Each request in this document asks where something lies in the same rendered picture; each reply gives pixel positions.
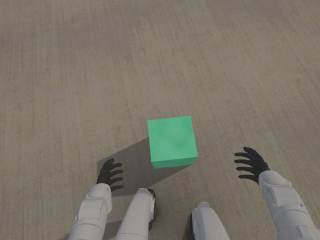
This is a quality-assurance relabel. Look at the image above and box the robot right hand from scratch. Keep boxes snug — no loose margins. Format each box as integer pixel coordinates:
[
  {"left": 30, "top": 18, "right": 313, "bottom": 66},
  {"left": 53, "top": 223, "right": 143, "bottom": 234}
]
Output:
[{"left": 234, "top": 147, "right": 270, "bottom": 185}]

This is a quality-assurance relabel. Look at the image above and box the left robot forearm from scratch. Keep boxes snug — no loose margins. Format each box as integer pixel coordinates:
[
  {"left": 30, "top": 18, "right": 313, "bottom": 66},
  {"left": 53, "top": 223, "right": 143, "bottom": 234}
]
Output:
[{"left": 68, "top": 183, "right": 112, "bottom": 240}]

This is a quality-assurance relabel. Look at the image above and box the right robot forearm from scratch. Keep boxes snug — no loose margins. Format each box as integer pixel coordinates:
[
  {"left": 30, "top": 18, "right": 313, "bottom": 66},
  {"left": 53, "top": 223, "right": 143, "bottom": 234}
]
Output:
[{"left": 258, "top": 170, "right": 320, "bottom": 240}]

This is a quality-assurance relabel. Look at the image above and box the robot left hand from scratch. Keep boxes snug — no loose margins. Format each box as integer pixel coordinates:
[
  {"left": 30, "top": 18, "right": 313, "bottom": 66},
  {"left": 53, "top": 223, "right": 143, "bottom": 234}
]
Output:
[{"left": 96, "top": 158, "right": 124, "bottom": 192}]

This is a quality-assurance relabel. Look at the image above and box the right robot shin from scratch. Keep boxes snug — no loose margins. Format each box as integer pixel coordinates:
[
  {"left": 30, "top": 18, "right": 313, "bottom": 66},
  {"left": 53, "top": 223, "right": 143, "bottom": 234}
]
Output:
[{"left": 194, "top": 202, "right": 209, "bottom": 240}]

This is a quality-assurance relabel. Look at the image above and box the carton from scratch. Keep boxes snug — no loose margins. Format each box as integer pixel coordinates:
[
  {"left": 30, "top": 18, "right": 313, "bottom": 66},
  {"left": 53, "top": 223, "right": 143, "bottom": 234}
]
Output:
[{"left": 147, "top": 116, "right": 198, "bottom": 169}]

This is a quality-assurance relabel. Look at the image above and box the robot left foot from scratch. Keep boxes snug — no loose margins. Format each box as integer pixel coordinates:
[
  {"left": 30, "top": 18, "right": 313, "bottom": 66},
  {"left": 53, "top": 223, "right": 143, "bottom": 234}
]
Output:
[{"left": 147, "top": 188, "right": 156, "bottom": 231}]

